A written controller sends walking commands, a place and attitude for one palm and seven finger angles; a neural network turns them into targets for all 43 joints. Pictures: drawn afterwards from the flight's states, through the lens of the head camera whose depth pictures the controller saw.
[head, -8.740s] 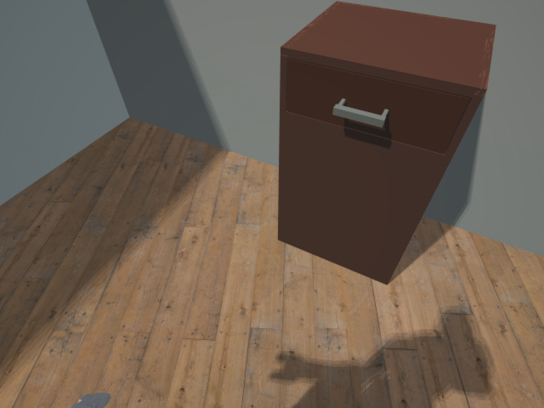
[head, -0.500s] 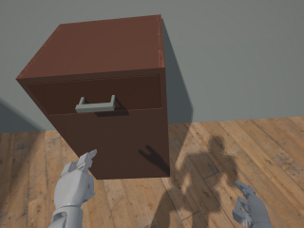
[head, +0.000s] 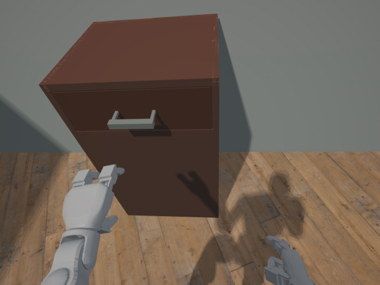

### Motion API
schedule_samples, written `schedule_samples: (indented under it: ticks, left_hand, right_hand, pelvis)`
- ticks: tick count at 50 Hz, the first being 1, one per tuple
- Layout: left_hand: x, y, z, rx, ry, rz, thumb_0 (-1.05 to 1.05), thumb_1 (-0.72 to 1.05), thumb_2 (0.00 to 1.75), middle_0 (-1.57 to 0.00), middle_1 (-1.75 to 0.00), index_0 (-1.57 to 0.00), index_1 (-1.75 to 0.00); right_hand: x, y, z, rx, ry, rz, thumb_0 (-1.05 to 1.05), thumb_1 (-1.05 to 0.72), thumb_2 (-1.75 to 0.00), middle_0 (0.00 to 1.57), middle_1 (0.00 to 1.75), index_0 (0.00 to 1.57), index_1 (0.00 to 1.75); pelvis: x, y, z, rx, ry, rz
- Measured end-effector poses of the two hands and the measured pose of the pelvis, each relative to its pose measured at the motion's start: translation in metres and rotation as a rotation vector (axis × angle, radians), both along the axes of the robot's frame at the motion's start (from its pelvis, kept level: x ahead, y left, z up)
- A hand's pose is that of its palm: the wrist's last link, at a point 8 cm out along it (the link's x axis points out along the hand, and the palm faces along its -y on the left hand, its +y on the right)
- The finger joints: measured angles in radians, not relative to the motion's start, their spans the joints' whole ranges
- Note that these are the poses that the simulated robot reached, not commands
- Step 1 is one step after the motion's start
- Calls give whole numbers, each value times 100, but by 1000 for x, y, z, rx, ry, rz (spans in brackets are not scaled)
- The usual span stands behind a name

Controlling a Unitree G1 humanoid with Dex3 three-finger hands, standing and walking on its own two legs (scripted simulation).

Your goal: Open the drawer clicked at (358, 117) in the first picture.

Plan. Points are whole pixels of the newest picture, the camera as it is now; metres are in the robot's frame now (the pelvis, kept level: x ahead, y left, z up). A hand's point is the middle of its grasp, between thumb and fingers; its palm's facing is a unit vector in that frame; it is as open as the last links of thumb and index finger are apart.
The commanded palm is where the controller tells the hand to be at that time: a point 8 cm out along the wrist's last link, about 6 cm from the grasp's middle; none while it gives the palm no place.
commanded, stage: raise the hand with hooked fingers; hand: left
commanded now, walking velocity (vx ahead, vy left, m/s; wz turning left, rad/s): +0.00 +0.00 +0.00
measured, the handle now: (133, 119) +0.55 +0.24 +0.02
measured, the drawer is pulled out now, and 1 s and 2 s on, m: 0.00 0.00 0.00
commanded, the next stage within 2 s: move the hooked fingers above the handle in 1.10 s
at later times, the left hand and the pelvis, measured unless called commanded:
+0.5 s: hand (78, 169) +0.30 +0.26 +0.11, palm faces +0.10 -0.07 -0.99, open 13.5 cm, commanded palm +0.27 +0.26 +0.17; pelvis +0.02 +0.03 +0.02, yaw +1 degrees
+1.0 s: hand (74, 158) +0.32 +0.27 +0.13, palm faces +0.00 -0.08 -1.00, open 13.8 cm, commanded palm +0.29 +0.28 +0.19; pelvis +0.02 +0.03 +0.03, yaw +2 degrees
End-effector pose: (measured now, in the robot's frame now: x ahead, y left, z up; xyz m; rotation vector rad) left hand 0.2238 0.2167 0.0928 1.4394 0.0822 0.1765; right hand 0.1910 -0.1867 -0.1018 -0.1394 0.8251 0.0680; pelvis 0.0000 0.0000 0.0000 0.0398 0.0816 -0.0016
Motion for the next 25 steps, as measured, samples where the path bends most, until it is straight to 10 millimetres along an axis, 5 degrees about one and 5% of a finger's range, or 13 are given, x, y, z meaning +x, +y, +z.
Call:
schedule_samples:
  ticks: [6, 12, 25]
  left_hand:
    - [-2, 14, -2, 13, 86, -39, 0, 2, 52, -28, -87, -29, -86]
    - [3, 34, 23, 29, -23, -35, 0, -12, 46, -30, -96, -30, -95]
    - [54, 48, 68, 54, -31, -40, 0, -40, 34, -32, -114, -32, -114]
  right_hand:
    - [-25, -24, 3, -83, 73, -52, 2, -91, -90, 20, 30, 20, 30]
    - [-16, -36, 7, -144, 71, -61, 2, -91, -90, 20, 30, 20, 30]
    - [39, 12, 34, -52, -52, -26, 1, -91, -90, 20, 30, 20, 30]
  pelvis:
    - [4, 6, 10, -10, -27, -7]
    - [7, 15, 13, -21, -36, 13]
    - [17, 28, 22, -26, -63, 15]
